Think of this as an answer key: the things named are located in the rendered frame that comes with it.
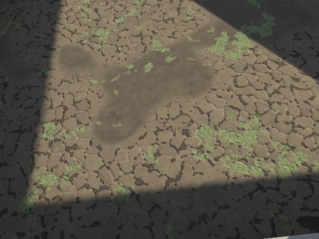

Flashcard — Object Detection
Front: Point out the robot right hand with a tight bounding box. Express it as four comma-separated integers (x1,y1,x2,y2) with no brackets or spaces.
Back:
298,216,319,233

